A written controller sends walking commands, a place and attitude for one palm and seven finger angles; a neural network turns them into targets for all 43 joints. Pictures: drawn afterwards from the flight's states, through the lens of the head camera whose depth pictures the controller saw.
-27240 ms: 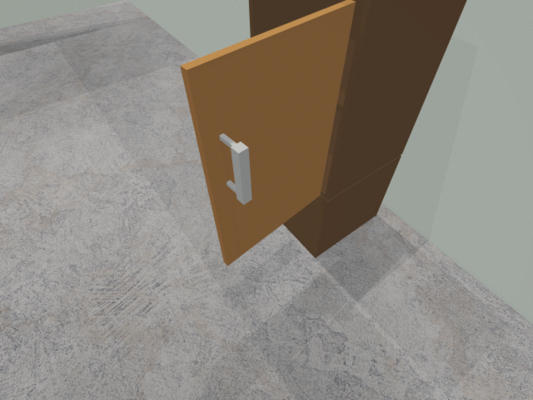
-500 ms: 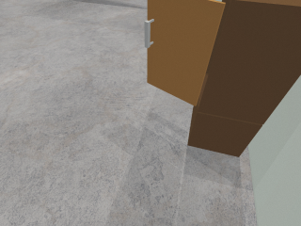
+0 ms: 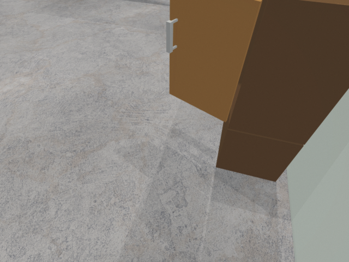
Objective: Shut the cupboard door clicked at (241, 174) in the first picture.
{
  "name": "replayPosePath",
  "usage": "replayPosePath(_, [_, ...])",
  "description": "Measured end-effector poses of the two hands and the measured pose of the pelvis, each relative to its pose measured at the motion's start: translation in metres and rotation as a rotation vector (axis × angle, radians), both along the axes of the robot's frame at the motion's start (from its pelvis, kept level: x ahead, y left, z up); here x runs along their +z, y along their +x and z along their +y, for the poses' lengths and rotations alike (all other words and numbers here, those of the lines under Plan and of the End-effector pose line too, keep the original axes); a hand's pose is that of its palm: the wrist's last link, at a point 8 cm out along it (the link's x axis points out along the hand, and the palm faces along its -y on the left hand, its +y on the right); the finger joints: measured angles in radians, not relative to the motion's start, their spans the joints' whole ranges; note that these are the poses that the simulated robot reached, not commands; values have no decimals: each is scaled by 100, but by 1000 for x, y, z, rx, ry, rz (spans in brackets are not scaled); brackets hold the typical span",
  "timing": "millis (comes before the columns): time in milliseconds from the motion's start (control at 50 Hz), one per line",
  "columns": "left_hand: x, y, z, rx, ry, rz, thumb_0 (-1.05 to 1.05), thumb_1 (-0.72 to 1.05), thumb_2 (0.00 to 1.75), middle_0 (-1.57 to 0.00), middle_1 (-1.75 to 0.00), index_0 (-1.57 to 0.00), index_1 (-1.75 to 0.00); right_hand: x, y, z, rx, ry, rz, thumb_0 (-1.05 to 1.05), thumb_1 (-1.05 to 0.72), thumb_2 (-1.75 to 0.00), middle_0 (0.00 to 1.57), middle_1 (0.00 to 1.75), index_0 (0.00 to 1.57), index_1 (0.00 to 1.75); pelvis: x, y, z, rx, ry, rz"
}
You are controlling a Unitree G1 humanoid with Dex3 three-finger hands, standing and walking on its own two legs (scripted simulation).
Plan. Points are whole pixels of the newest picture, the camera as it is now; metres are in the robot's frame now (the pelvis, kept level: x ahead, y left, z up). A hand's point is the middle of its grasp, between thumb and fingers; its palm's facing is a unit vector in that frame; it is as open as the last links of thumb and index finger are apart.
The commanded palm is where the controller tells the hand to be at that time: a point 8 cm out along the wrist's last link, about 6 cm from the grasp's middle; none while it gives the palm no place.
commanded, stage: walk to a spot facing it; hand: left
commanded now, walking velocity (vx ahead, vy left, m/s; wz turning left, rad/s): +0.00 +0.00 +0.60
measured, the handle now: (172, 35) +1.05 +0.05 +0.03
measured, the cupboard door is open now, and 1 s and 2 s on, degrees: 68 68 68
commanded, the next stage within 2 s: turn to face it in 1.72 s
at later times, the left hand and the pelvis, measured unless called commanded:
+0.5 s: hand out of the picture +0.02 +0.25 -0.17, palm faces +0.28 -0.93 -0.22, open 7.4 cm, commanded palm none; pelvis -0.01 +0.03 +0.00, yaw +16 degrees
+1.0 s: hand out of the picture -0.04 +0.17 -0.16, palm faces +0.61 -0.75 -0.26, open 7.4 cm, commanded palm none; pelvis +0.08 +0.01 +0.00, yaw +38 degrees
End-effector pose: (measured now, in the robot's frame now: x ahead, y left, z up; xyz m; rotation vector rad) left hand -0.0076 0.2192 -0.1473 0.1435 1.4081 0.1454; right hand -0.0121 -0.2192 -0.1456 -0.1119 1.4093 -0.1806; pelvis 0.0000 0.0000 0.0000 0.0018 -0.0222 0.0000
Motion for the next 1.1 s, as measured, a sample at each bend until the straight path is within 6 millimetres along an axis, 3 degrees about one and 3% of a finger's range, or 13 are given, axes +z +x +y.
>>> replayPosePath(160, [-11,0,11,91,10,-48,0,90,90,-20,-30,-20,-30,-8,18,1,74,-6,24,1,-91,-90,20,30,20,29,-12,-3,5,94,-25,0])
replayPosePath(300, [-31,-5,43,189,0,-74,0,90,90,-20,-30,-20,-30,-3,58,12,189,-71,-30,1,-91,-90,20,30,20,29,-23,-4,26,184,-26,10])
replayPosePath(520, [7,12,80,247,72,-179,1,91,90,-20,-30,-20,-30,23,100,21,324,-91,-83,1,-91,-90,20,30,20,30,1,-7,29,289,-53,64])
replayPosePath(620, [17,20,76,277,93,-225,1,91,90,-20,-30,-20,-30,23,118,12,375,-76,-87,1,-91,-90,20,30,20,30,3,0,18,356,-59,66])
replayPosePath(720, [25,23,58,318,115,-259,1,91,90,-20,-30,-20,-30,12,143,-5,423,-54,-72,1,-91,-90,20,30,20,30,-1,17,0,428,-45,66])
replayPosePath(820, [27,-6,31,430,146,-214,0,91,90,-20,-30,-20,-30,4,189,-11,509,-40,-68,1,-91,-90,20,30,20,30,-3,39,-9,507,-4,61])
replayPosePath(900, [30,-33,9,524,129,-123,1,90,90,-20,-30,-20,-30,10,236,6,583,-12,-107,1,-91,-90,20,30,20,29,3,61,-2,570,17,58])
replayPosePath(960, [27,-50,-8,595,106,-62,1,90,90,-20,-30,-20,-30,11,273,31,654,3,-126,1,-91,-90,19,30,19,29,3,76,6,625,21,55])
replayPosePath(1020, [22,-67,-25,677,73,-1,1,90,90,-20,-30,-20,-30,8,310,69,744,18,-138,1,-91,-90,19,30,19,29,-1,89,19,682,16,49])
replayPosePath(1100, [12,-87,-45,787,8,97,1,90,90,-20,-30,-20,-30,4,361,141,877,50,-183,1,-91,-90,19,30,19,29,-10,107,45,740,4,46])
